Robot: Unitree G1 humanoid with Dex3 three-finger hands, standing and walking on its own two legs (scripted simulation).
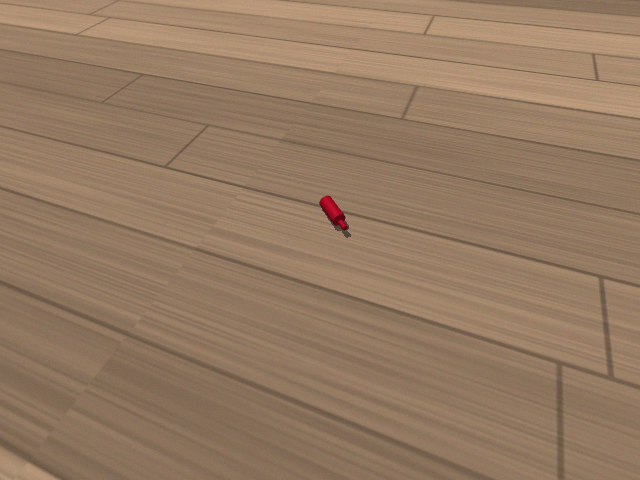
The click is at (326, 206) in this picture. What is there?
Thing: lying bottle
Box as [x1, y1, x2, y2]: [319, 196, 347, 229]
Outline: 324,196 319,202 320,205 334,224 339,224 342,229 345,229 347,226 343,221 344,215 329,196
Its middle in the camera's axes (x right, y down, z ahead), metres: +0.08 -0.10 +1.74
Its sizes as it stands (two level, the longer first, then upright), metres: 0.194 0.063 0.063
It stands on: the floor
